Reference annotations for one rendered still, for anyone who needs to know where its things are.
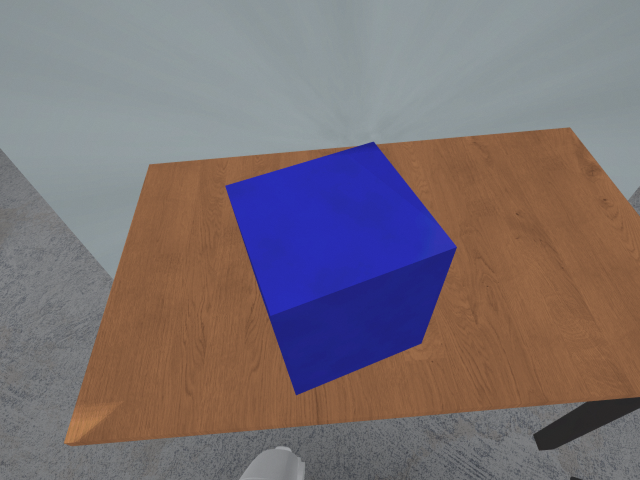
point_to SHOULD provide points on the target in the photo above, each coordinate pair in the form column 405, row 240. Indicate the left robot thigh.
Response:
column 275, row 464

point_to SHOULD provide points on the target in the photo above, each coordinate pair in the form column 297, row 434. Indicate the carton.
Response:
column 348, row 260

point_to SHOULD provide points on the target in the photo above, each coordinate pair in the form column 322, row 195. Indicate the table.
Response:
column 540, row 305

